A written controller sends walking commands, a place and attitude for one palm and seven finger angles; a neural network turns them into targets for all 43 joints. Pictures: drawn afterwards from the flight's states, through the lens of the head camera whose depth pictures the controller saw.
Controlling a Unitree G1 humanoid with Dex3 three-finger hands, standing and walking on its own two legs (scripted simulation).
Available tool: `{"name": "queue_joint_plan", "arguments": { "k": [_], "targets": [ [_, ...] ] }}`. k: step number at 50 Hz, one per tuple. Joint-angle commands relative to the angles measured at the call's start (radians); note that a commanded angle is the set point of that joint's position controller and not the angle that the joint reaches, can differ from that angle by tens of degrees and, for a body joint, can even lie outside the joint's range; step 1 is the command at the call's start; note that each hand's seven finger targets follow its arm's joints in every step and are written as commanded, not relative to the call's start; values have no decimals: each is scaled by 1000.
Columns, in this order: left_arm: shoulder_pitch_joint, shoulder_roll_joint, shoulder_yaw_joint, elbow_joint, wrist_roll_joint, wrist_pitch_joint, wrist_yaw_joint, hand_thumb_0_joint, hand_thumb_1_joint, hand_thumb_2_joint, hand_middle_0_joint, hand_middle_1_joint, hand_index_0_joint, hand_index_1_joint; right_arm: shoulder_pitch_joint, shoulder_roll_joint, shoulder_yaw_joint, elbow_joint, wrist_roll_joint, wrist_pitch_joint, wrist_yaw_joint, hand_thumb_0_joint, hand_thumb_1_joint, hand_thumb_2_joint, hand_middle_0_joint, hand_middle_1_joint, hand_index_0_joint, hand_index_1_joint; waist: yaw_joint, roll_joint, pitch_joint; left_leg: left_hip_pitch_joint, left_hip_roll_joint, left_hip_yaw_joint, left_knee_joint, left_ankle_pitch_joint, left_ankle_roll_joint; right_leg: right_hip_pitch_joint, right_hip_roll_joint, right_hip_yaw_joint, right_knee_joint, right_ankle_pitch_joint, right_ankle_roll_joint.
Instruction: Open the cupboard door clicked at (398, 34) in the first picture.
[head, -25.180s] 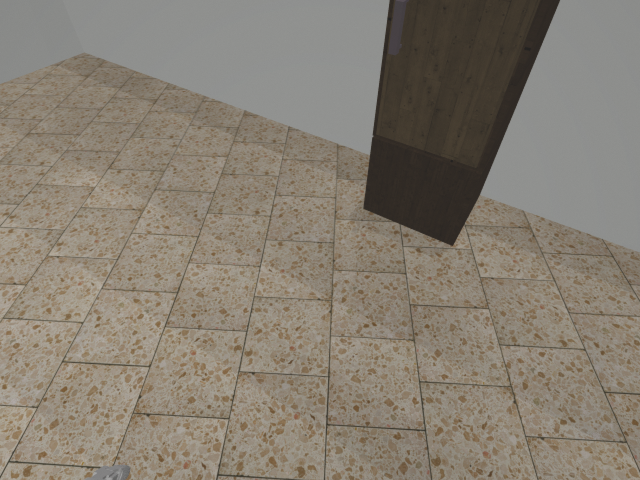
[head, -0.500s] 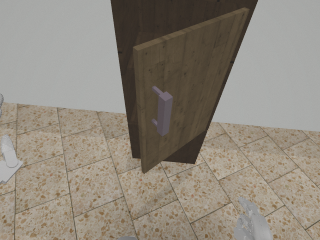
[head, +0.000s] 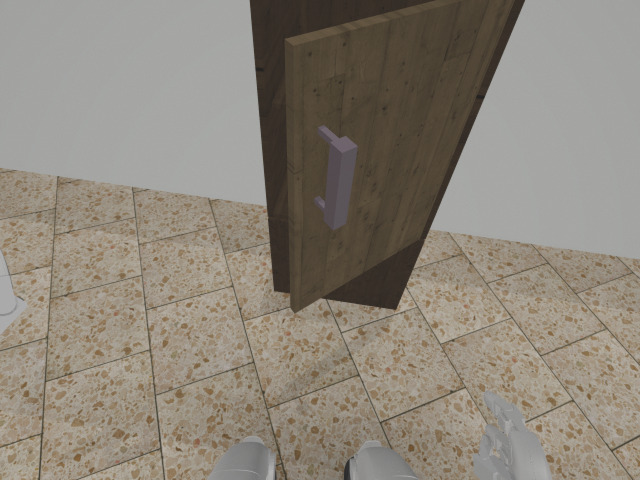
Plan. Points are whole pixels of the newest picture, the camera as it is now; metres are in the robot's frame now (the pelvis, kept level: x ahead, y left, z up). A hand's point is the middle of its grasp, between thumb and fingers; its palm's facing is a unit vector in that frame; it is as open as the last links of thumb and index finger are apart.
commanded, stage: step back with the hand held close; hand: left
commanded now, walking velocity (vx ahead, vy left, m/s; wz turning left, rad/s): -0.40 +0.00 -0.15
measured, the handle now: (330, 178) +0.49 +0.01 +0.09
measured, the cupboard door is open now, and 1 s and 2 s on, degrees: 44 44 44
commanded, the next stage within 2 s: stop stepping back and stand still in 0.10 s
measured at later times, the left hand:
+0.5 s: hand out of the picture +0.10 +0.23 +0.22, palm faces +0.42 -0.80 -0.44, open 7.4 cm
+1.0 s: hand out of the picture +0.07 +0.23 +0.21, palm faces +0.42 -0.81 -0.42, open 7.4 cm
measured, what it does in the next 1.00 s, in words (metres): walks backwards: right foot, then left foot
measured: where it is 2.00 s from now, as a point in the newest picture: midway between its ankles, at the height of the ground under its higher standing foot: outside the picture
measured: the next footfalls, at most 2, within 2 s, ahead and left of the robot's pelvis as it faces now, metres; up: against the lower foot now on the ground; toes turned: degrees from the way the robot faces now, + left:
right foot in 0.42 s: -0.14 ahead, -0.12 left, +0.00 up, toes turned -5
left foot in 0.60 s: -0.06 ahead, +0.10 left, +0.00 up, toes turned -2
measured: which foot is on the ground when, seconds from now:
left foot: down 0.00-0.40, up 0.42-0.58, down 0.60-1.00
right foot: down 0.00-0.14, up 0.16-0.40, down 0.42-1.00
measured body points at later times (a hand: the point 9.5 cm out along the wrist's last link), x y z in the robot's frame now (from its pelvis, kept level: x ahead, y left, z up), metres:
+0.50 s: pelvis -0.11 -0.02 +0.03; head -0.10 -0.01 +0.48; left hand +0.07 +0.27 +0.24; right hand +0.05 -0.24 -0.06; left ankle +0.00 +0.11 -0.67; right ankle -0.18 -0.12 -0.70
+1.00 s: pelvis -0.14 -0.02 +0.03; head -0.16 -0.02 +0.48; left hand +0.04 +0.27 +0.23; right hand -0.04 -0.28 -0.06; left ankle -0.10 +0.10 -0.68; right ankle -0.18 -0.12 -0.70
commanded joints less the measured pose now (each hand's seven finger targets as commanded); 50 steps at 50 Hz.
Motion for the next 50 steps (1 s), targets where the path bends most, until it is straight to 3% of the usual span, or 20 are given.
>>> {"name": "queue_joint_plan", "arguments": {
  "k": [1, 4, 6, 8, 9, 10, 12, 18, 19, 20, 21, 25, 29, 31, 32, 36, 40, 43, 44, 50],
  "targets": [
    [-38, 173, 150, -190, -24, -56, 27, 0, 900, 900, -200, -300, -200, -300, -66, -140, -67, -123, -11, -49, -5, 0, -900, -900, 200, 300, 200, 300, 15, -82, -139, -81, -17, -39, -12, -392, -6, 66, -165, 354, -307, -246, -130],
    [-97, 174, 94, -180, -40, -42, 25, 0, 900, 900, -200, -300, -200, -300, -49, -108, -49, -60, -11, -4, 17, 0, -900, -900, 200, 300, 200, 300, 0, -228, -214, 327, -64, 20, 222, -189, -43, -205, -242, 264, -489, -410, -141],
    [-120, 177, 83, -202, -48, -42, 17, 0, 900, 900, -200, -300, -200, -300, -51, -124, -48, -77, -5, 6, 6, 0, -900, -900, 200, 300, 200, 300, -19, -84, -144, 371, -26, -38, -56, -211, -18, -257, -154, 141, -366, -416, -79],
    [-68, 115, 94, -236, -44, -56, 30, 0, 900, 900, -200, -300, -200, -300, -110, -167, -48, -116, -20, -20, -15, 0, -900, -900, 200, 300, 200, 300, -1, 464, -150, -154, 380, -499, -615, -451, 155, 100, 113, -90, 409, -383, 13],
    [-149, 169, 124, -298, -36, -55, 38, 0, 900, 900, -200, -300, -200, -300, -97, -107, -55, -94, -34, -49, -17, 0, -900, -900, 200, 300, 200, 300, -6, 367, -199, -180, 423, -497, -650, -367, 164, 136, 117, -8, 710, -397, 0],
    [-127, 159, 111, -266, -47, -55, 32, 0, 900, 900, -200, -300, -200, -300, -105, -121, -84, -83, -7, -69, -7, 0, -900, -900, 200, 300, 200, 300, 14, 248, -212, -41, 388, -370, -542, -194, 144, 76, 94, 11, 722, -373, -6],
    [50, 84, 63, -147, -78, -22, 25, 0, 900, 900, -200, -300, -200, -300, -118, -128, -90, -87, 15, -85, 19, 0, -900, -900, 200, 300, 200, 300, 35, 261, -230, 92, 311, -205, -489, -213, 102, 54, 72, -62, 626, -355, 2],
    [-22, 129, 40, -220, -68, -8, 37, 0, 900, 900, -200, -300, -200, -300, -77, -113, -35, -95, -5, -78, 10, 0, -900, -900, 200, 300, 200, 300, 30, 308, -184, 155, 170, -41, -531, -295, -22, 360, 67, -210, -249, -402, -65],
    [-35, 141, 37, -216, -64, -9, 30, 0, 900, 900, -200, -300, -200, -300, -68, -98, -31, -93, -2, -73, 13, 0, -900, -900, 200, 300, 200, 300, 23, 171, -164, 206, 82, 46, -334, -174, -47, 294, -23, -84, -443, -340, -107],
    [-55, 197, 66, -208, -63, -11, 30, 0, 900, 900, -200, -300, -200, -300, -70, -91, -26, -84, -5, -61, 14, 0, -900, -900, 200, 300, 200, 300, 21, -79, -146, 244, 17, 52, 4, -50, -68, 108, -229, 243, -590, -359, -194],
    [-92, 251, 103, -217, -61, -18, 45, 0, 900, 900, -200, -300, -200, -300, -94, -101, -10, -75, -20, -56, 15, 0, -900, -900, 200, 300, 200, 300, 31, -91, -148, 169, 25, -18, 163, -28, -62, 65, -368, 343, -602, -150, -257],
    [-65, 133, 31, -62, -54, 16, 38, 0, 900, 900, -200, -300, -200, -300, -72, -93, 1, -65, 6, -57, -8, 0, -900, -900, 200, 300, 200, 300, 17, -92, -159, 120, 17, -7, -64, 2, -38, 331, -243, 96, -324, 404, -165],
    [-56, 119, 6, -38, -57, 12, 23, 0, 900, 900, -200, -300, -200, -300, -72, -136, -12, -73, 8, -58, -20, 0, -900, -900, 200, 300, 200, 300, 19, 90, -167, 355, 79, -70, -350, 261, 9, 250, -85, 8, -296, 88, -44],
    [35, 128, 24, 16, -65, 19, 21, 0, 900, 900, -200, -300, -200, -300, -71, -155, -28, -90, 16, -57, -26, 0, -900, -900, 200, 300, 200, 300, 23, 21, -156, 353, 96, -94, -332, 289, 23, 265, -41, 17, -309, 86, -50],
    [38, 129, 20, -47, -67, 15, 17, 0, 900, 900, -200, -300, -200, -300, -68, -133, -8, -84, 8, -51, -21, 0, -900, -900, 200, 300, 200, 300, 10, 142, -186, 343, 83, -93, -369, 263, 15, 269, -43, -29, -265, 37, -52],
    [26, 172, 60, -185, -61, 3, 28, 0, 900, 900, -200, -300, -200, -300, -96, -140, -12, -101, -3, -62, -27, 0, -900, -900, 200, 300, 200, 300, 20, 267, -128, 169, 165, -233, -629, -354, 38, 316, 37, -133, -173, -263, -44],
    [66, 146, 53, -123, -52, 18, 40, 0, 900, 900, -200, -300, -200, -300, -72, -137, -21, -99, -8, -54, -31, 0, -900, -900, 200, 300, 200, 300, 14, 202, -129, 104, 110, -121, -511, -325, 19, 374, 18, -111, -268, -291, -76],
    [34, 162, 57, -101, -58, 15, 38, 0, 900, 900, -200, -300, -200, -300, -53, -119, -29, -78, -7, -42, -20, 0, -900, -900, 200, 300, 200, 300, 17, -94, -106, 83, -12, 5, 14, -49, -24, 226, -260, 348, -532, -463, -220],
    [-8, 153, 48, -80, -56, 9, 42, 0, 900, 900, -200, -300, -200, -300, -41, -121, -30, -60, -6, -44, -15, 0, -900, -900, 200, 300, 200, 300, 15, -113, -87, 38, -3, -16, 136, -54, -29, 226, -307, 383, -540, -383, -249],
    [-113, 102, -18, -19, -41, -6, 34, 0, 900, 900, -200, -300, -200, -300, -56, -120, -17, -45, -1, -62, -21, 0, -900, -900, 200, 300, 200, 300, 10, 51, -96, 349, 24, -13, -334, 64, 11, 185, -148, 78, -334, -117, -107]
  ]
}}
